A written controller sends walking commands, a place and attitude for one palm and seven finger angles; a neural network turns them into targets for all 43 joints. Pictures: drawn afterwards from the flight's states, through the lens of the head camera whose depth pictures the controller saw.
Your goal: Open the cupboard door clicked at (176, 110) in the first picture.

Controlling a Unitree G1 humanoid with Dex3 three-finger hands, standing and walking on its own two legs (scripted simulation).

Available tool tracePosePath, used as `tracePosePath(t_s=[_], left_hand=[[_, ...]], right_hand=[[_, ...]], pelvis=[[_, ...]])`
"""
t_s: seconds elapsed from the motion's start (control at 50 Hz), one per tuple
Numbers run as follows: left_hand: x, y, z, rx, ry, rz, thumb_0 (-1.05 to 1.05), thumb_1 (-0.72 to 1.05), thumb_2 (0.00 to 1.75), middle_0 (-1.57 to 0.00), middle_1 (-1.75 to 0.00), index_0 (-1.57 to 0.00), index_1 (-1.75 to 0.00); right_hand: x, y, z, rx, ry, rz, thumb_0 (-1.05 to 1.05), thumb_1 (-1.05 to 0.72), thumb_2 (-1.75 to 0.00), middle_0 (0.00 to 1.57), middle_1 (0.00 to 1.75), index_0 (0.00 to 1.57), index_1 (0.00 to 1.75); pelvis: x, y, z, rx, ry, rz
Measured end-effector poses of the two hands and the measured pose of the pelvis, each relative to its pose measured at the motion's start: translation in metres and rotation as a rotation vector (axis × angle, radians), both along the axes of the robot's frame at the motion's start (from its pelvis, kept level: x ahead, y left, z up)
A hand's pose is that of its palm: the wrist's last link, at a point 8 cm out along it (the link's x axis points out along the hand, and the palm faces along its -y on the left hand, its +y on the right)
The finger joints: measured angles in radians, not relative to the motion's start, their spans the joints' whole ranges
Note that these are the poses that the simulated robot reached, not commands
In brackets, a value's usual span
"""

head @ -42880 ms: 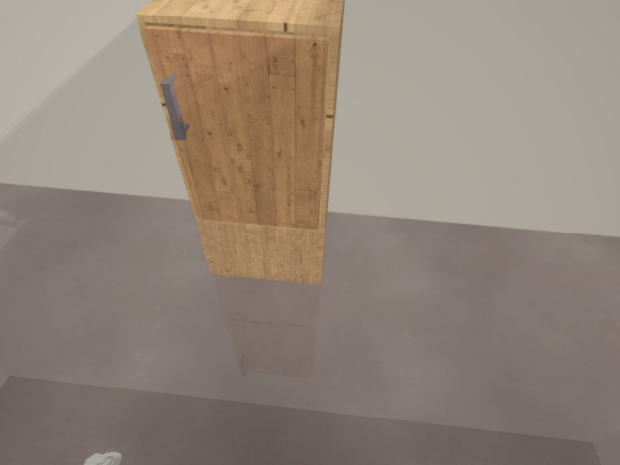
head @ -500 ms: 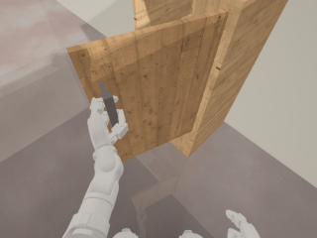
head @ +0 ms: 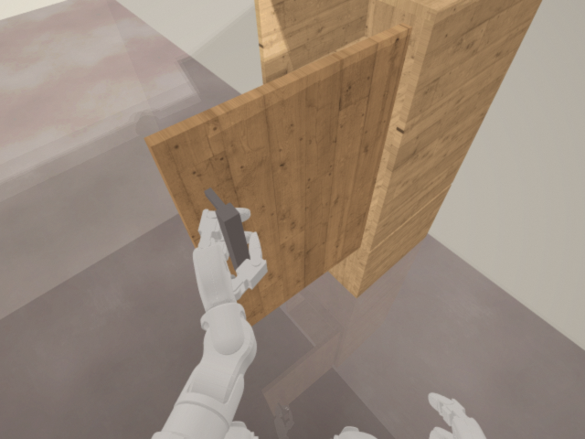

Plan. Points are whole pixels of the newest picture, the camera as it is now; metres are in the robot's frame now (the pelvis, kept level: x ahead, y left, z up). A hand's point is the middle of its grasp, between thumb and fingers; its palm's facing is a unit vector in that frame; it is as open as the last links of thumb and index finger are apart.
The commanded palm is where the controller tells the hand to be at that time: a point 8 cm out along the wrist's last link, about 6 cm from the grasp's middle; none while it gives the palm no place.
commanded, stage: open thumb and fingers to let go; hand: left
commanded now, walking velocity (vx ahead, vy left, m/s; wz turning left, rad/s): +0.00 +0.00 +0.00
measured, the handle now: (228, 235) +0.38 +0.10 +0.06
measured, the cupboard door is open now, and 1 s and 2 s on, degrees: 87 86 88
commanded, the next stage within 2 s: slide the hand sideways off the handle in 0.68 s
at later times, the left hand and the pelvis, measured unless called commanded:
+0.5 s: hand (251, 252) +0.36 +0.07 +0.05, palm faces +0.29 -0.96 +0.00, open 14.0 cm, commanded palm +0.32 +0.11 +0.05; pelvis -0.01 +0.01 +0.00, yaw +0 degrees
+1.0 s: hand (240, 275) +0.33 +0.08 +0.05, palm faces -0.23 -0.97 -0.06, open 16.0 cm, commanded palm +0.31 +0.12 +0.05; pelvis -0.02 +0.04 +0.00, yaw +0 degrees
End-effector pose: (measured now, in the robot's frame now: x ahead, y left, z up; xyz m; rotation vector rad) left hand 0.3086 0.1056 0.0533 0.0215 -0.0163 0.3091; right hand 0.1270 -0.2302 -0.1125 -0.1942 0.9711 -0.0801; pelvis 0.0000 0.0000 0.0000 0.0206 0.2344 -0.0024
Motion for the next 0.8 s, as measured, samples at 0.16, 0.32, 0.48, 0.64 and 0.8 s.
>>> tracePosePath(t_s=[0.16,0.32,0.48,0.64,0.8], left_hand=[[0.003,0.003,0.001,-0.014,0.004,0.005,0.01,0.36,0.67,-0.36,-1.3,-0.35,-1.3],[0.004,0.005,0.001,-0.014,-0.009,-0.009,0.01,-0.12,0.46,-0.34,-1.24,-0.32,-1.25],[0.01,0.007,0.0,-0.013,-0.016,-0.011,0.0,-0.41,0.34,-0.29,-1.09,-0.28,-1.09],[0.012,0.009,0.0,-0.013,-0.013,-0.035,-0.01,-0.48,0.31,-0.33,-0.85,-0.31,-0.85],[0.011,0.013,0.0,-0.009,-0.013,-0.053,-0.01,-0.5,0.3,-0.43,-0.67,-0.39,-0.69]], right_hand=[[-0.003,0.0,0.0,0.012,-0.014,0.006,0.01,-0.91,-0.9,0.2,0.3,0.2,0.29],[-0.009,0.006,0.0,0.01,-0.01,0.006,0.01,-0.91,-0.9,0.2,0.3,0.2,0.29],[-0.013,0.015,-0.002,0.004,0.002,0.003,0.01,-0.91,-0.9,0.2,0.3,0.2,0.29],[-0.018,0.027,-0.002,0.01,0.017,0.004,0.01,-0.91,-0.9,0.2,0.3,0.2,0.29],[-0.017,0.038,0.0,0.008,0.014,0.012,0.01,-0.91,-0.9,0.2,0.3,0.2,0.29]], pelvis=[[-0.006,-0.002,0.001,0.002,-0.001,0.004],[-0.009,0.003,0.001,-0.002,-0.001,0.003],[-0.01,0.012,-0.001,-0.011,0.007,-0.002],[-0.01,0.022,-0.002,-0.02,0.01,-0.008],[-0.012,0.031,-0.002,-0.03,0.007,-0.007]])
